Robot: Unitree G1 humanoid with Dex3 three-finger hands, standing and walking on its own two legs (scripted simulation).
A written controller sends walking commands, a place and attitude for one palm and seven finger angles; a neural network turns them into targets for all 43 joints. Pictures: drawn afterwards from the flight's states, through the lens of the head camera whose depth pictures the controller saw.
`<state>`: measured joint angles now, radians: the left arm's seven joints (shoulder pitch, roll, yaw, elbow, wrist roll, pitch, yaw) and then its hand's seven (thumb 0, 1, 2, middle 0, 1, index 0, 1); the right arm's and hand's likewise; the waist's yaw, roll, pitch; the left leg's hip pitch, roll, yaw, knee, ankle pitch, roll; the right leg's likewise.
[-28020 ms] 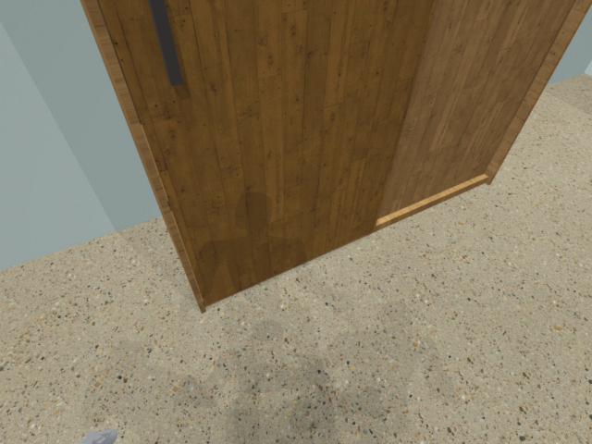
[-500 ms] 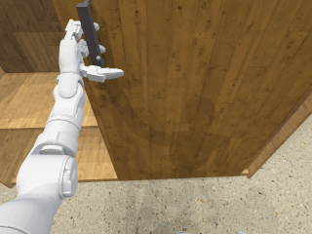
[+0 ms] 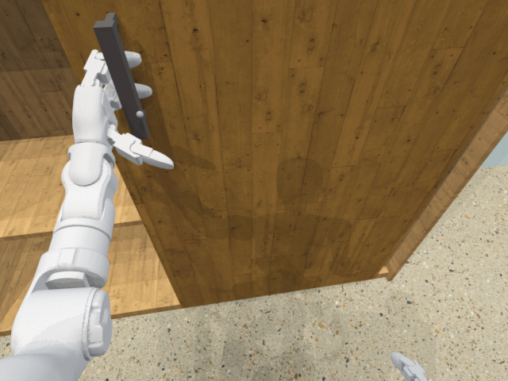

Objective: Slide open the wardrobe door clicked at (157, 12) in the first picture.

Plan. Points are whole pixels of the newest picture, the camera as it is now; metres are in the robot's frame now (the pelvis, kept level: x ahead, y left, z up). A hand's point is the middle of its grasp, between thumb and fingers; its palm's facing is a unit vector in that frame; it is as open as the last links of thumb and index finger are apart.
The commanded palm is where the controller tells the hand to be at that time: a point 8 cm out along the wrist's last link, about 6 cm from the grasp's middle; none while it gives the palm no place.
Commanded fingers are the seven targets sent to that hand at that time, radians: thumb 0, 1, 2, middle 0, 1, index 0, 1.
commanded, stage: slip the hand off the handle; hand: left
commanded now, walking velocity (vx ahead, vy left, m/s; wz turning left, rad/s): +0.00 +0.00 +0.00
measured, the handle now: (127, 80) +0.49 +0.18 +0.24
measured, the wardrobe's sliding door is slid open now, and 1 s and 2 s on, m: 0.68 0.68 0.68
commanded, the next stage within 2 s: draw the hand back to the body in 1.18 s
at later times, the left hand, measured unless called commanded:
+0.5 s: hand (110, 116) +0.44 +0.20 +0.21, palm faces +0.13 -0.99 -0.07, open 14.7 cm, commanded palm +0.40 +0.28 +0.20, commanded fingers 0.00 -0.55 0.20 -0.25 -1.15 -0.25 -1.15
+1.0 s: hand (74, 162) +0.35 +0.23 +0.21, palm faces +0.18 -0.98 -0.09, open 14.7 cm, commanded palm +0.30 +0.27 +0.20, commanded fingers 0.00 -0.55 0.20 -0.25 -1.15 -0.25 -1.15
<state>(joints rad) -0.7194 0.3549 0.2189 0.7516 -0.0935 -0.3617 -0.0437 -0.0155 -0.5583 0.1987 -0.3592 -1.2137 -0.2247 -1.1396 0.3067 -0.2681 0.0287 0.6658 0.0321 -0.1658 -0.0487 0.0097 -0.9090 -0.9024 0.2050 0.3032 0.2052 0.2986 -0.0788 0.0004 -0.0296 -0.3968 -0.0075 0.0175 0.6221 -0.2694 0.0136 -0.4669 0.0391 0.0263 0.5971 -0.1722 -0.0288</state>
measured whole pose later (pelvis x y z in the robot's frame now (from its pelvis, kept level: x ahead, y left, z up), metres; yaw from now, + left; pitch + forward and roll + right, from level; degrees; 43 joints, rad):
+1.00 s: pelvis +0.05 +0.01 +0.01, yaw +2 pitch -1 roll +0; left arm -0.14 0.28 0.26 0.04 -0.22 -0.13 -0.14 -0.02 -0.56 0.20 -0.26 -1.15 -0.26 -1.15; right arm 0.21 -0.23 0.06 0.60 0.03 -0.15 -0.08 0.01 -0.91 -0.90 0.21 0.30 0.21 0.30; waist 0.04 0.03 -0.06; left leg -0.23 -0.02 -0.02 0.57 -0.33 0.01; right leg -0.29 0.02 -0.01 0.56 -0.26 -0.02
